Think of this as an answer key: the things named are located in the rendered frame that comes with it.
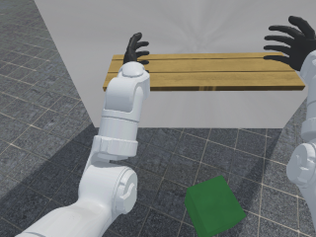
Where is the table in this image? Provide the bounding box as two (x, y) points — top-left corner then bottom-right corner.
(103, 52), (305, 92)

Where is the right robot hand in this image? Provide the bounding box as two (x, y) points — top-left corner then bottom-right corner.
(263, 16), (316, 72)

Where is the right robot forearm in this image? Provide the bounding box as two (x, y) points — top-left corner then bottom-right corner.
(299, 50), (316, 143)

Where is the left robot upper arm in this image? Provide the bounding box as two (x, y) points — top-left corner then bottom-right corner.
(15, 161), (138, 237)

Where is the right robot upper arm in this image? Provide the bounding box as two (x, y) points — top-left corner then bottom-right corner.
(286, 142), (316, 232)

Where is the left robot hand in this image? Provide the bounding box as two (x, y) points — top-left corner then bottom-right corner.
(122, 32), (150, 73)

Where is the left robot forearm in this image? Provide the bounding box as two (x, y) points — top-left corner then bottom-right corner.
(78, 61), (150, 194)

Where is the carton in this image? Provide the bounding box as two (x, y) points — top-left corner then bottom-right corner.
(184, 175), (247, 237)

